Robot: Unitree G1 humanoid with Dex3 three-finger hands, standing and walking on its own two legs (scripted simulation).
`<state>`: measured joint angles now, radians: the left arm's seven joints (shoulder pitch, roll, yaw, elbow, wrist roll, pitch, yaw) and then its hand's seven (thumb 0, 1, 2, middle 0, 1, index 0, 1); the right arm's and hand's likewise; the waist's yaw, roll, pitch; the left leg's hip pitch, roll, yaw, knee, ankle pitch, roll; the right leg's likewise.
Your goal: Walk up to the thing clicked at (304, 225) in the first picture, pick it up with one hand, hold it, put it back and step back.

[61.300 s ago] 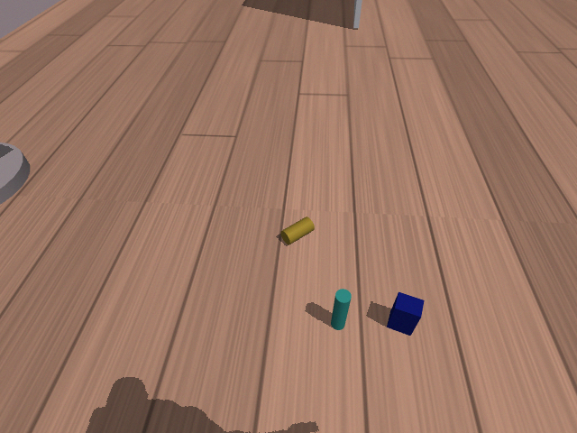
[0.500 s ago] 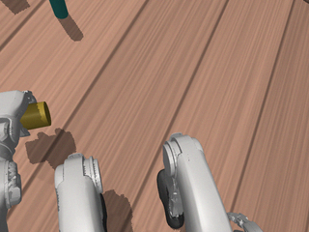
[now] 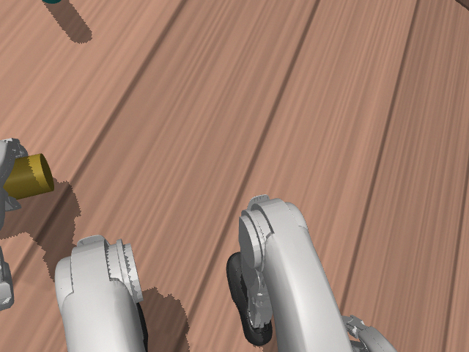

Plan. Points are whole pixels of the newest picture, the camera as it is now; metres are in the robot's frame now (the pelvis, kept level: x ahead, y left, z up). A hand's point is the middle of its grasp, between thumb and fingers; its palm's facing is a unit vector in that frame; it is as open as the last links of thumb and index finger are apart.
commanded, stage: rest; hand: left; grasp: from above
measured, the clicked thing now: (2, 182) +0.44 +0.31 -0.23
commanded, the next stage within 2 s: open in 1.12 s
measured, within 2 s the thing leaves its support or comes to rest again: rests again in 0.84 s
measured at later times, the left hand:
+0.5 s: hand (7, 185) +0.44 +0.31 -0.24, palm faces -0.45 -0.14 -0.88, open 9.7 cm
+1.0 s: hand (10, 184) +0.44 +0.31 -0.25, palm faces -0.44 -0.14 -0.88, open 9.7 cm
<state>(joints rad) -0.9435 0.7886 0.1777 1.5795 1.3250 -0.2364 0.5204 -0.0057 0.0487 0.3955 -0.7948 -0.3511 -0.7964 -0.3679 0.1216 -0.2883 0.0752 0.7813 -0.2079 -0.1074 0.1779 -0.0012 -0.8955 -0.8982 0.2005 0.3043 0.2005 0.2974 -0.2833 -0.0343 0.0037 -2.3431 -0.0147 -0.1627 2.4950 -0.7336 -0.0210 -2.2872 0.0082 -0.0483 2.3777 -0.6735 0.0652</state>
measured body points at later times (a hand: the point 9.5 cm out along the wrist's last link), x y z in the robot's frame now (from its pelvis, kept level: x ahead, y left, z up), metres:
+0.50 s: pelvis +0.00 +0.00 -0.02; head +0.25 +0.10 +0.34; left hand +0.46 +0.31 -0.19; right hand +0.03 -0.28 -0.09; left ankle +0.06 +0.13 -0.28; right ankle +0.10 -0.13 -0.28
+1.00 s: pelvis +0.00 +0.01 -0.02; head +0.25 +0.11 +0.33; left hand +0.46 +0.31 -0.20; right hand +0.03 -0.26 -0.08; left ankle +0.06 +0.13 -0.28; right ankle +0.10 -0.13 -0.28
